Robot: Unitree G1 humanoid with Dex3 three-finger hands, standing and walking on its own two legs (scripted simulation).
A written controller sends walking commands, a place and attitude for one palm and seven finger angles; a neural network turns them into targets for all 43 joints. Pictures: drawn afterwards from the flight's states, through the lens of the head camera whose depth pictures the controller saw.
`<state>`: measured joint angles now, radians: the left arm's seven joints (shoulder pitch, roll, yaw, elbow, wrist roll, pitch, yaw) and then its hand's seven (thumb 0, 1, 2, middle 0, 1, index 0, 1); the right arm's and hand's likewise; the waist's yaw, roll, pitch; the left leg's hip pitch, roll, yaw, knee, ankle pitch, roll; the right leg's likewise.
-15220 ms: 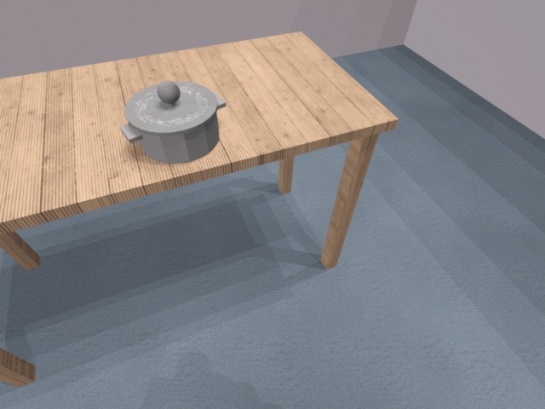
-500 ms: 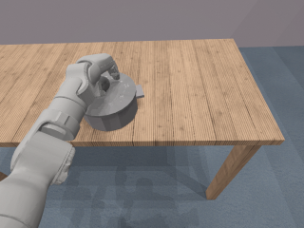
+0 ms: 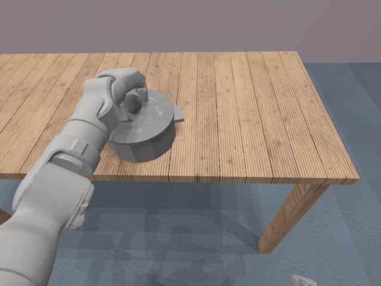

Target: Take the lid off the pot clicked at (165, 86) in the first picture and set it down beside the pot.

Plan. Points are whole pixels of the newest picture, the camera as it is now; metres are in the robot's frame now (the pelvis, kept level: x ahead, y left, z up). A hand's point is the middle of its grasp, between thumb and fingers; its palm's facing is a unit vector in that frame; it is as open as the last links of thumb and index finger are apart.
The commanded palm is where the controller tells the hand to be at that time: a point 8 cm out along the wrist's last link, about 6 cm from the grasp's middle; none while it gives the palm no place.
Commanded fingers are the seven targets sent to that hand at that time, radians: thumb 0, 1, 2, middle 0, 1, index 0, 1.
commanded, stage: close the fingers and squeeze the knob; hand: left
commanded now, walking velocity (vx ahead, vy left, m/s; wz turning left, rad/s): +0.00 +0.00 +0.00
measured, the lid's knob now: (132, 103) +0.50 +0.13 +0.12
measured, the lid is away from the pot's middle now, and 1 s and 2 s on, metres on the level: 0.00 0.01 0.01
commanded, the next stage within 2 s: lift the lid straight up in 1.36 s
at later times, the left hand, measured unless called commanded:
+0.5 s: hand (126, 104) +0.47 +0.13 +0.14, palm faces -0.39 -0.09 -0.92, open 7.4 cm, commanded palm +0.47 +0.14 +0.21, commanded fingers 0.00 0.45 0.69 -0.77 -1.05 -0.77 -1.05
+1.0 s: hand (126, 105) +0.47 +0.13 +0.14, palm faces -0.38 -0.08 -0.92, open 7.0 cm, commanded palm +0.46 +0.14 +0.21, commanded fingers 0.00 0.61 0.58 -0.81 -1.01 -0.81 -1.01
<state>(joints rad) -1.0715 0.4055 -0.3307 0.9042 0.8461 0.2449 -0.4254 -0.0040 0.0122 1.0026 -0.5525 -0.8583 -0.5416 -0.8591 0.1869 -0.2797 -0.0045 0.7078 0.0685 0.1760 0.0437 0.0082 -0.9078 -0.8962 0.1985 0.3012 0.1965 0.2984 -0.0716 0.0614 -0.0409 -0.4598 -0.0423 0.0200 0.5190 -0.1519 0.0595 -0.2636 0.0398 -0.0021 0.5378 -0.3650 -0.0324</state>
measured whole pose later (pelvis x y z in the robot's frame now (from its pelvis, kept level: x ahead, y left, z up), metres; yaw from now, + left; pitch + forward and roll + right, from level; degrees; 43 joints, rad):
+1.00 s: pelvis +0.00 +0.00 +0.00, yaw -1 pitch +6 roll +0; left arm -1.06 0.41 -0.31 0.91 0.85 0.24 -0.41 0.00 0.37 0.46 -0.70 -0.96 -0.70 -0.96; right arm 0.22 -0.28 -0.01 0.72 0.07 0.17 0.04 0.01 -0.91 -0.90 0.20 0.30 0.20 0.30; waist -0.08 0.06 -0.05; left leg -0.46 -0.04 0.03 0.52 -0.16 0.06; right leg -0.26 0.04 0.01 0.53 -0.37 -0.03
